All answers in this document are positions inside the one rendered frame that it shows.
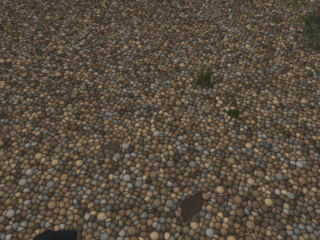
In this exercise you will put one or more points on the robot left hand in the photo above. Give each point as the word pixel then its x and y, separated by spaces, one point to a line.
pixel 57 235

